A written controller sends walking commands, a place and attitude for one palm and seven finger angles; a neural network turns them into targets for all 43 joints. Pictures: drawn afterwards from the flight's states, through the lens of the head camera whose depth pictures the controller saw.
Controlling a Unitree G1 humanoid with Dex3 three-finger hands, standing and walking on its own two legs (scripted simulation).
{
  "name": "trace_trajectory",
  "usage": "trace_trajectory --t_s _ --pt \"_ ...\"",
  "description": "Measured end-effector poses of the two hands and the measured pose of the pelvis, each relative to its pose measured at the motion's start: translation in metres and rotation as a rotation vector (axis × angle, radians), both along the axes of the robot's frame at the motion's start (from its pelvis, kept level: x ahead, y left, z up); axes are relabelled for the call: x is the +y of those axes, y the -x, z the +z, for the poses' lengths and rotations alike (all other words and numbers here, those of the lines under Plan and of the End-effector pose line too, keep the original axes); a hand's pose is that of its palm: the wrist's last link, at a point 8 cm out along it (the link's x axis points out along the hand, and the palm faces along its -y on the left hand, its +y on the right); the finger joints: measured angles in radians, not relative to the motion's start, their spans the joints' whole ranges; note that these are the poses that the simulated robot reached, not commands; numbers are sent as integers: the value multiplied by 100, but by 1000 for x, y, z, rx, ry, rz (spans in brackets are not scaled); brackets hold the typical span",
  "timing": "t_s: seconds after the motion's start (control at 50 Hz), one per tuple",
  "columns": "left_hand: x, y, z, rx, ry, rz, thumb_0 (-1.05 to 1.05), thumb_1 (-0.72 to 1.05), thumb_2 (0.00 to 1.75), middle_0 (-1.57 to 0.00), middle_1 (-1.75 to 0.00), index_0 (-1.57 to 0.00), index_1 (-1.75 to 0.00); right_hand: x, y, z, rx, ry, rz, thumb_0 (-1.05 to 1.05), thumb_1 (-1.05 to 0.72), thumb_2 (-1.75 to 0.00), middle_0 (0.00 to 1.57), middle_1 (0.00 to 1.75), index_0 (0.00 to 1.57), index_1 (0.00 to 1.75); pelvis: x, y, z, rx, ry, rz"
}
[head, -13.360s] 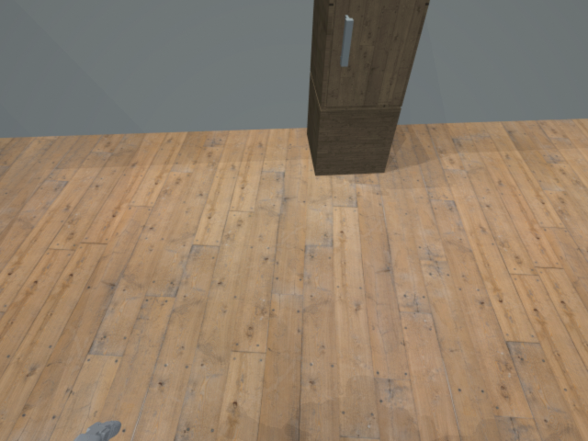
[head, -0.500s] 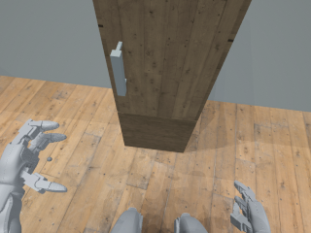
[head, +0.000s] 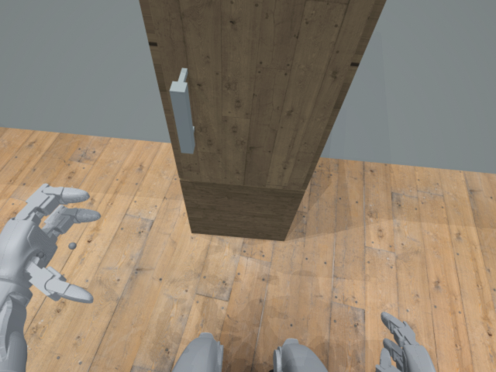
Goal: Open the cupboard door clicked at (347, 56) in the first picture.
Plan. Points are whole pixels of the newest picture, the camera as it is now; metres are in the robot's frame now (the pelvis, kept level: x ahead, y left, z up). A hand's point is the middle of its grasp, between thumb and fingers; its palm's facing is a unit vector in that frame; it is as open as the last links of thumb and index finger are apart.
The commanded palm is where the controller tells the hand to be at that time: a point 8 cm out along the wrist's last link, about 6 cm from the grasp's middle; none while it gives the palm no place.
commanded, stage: raise the hand with hooked fingers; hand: left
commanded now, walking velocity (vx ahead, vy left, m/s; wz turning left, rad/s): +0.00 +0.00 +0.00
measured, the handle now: (186, 113) +0.58 +0.16 +0.03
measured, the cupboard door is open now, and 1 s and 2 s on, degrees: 0 0 0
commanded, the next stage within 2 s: move the hooked fingers beside the handle in 0.28 s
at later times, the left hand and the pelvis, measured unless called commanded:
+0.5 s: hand (72, 239) +0.29 +0.27 +0.04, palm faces +0.00 -1.00 -0.03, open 14.0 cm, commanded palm +0.28 +0.32 +0.05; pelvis +0.00 +0.00 +0.00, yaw +1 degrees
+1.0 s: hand (103, 194) +0.37 +0.25 +0.04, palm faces +0.00 -1.00 -0.03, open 14.0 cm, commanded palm +0.36 +0.30 +0.04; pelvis +0.01 -0.01 -0.01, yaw -1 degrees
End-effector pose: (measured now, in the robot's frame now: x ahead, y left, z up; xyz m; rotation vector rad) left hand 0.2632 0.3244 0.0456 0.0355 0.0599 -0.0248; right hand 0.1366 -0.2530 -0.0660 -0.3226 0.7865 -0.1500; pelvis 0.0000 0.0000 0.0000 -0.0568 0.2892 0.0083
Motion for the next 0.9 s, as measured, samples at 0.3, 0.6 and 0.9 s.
trace_trajectory --t_s 0.3,0.6,0.9 --pt "4 2 0 -1 -10 8 -1 -50 30 -30 -120 -30 -120 12 -15 -1 -22 -20 32 2 -90 -90 20 30 20 30 1 -1 -1 3 3 7" --pt "-4 -32 -8 -13 16 6 -1 -50 30 -30 -120 -30 -120 4 -21 -12 2 5 44 1 -90 -90 20 30 20 30 -5 -1 -8 24 5 16" --pt "-14 -78 -1 -3 6 27 -1 -49 30 -30 -120 -30 -120 -13 17 -19 128 -12 -57 1 -90 -90 20 30 20 30 -9 -8 -4 46 -11 -13"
